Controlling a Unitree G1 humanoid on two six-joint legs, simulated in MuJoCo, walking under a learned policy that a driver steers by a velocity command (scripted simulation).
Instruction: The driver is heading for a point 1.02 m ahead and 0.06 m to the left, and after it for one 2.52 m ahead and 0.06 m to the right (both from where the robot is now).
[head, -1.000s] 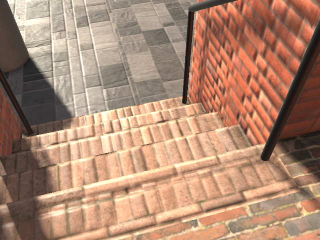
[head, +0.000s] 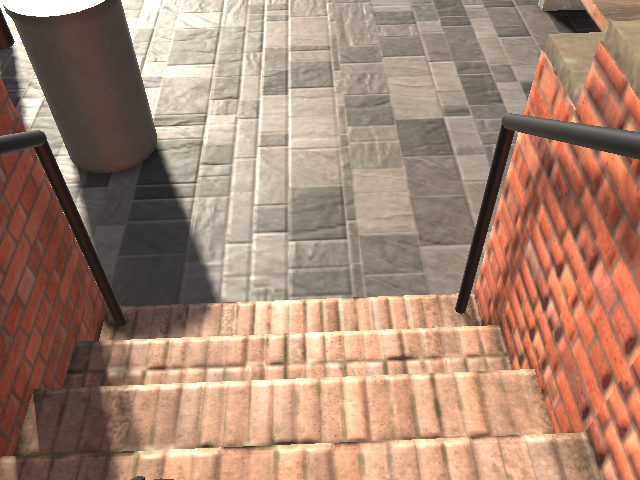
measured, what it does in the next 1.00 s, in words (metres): walks ahead: right foot, then left foot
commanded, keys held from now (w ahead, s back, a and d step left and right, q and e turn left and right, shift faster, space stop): w+q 0.42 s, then w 0.20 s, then w+e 0.38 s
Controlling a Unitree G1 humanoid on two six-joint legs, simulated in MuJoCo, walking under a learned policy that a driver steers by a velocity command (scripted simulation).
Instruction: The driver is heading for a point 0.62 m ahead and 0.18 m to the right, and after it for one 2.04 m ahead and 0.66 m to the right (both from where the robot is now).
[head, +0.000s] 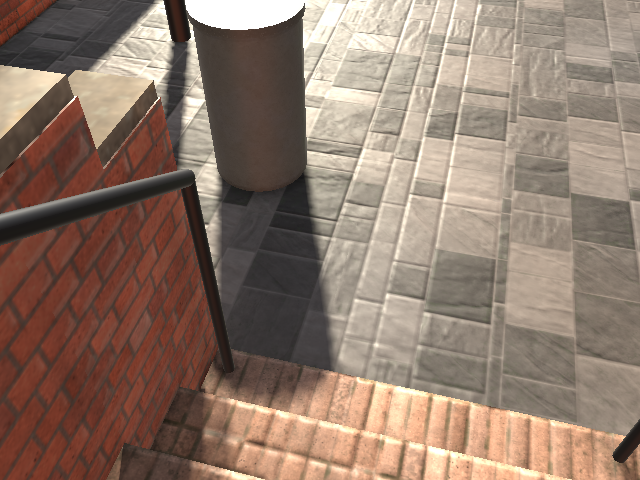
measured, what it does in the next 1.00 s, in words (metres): goes down, turning right: right foot 0.19 m lower, then left foot 0.19 m lower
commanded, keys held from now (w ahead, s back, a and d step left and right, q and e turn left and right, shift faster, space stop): w+e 0.78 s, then w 0.10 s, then no key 0.12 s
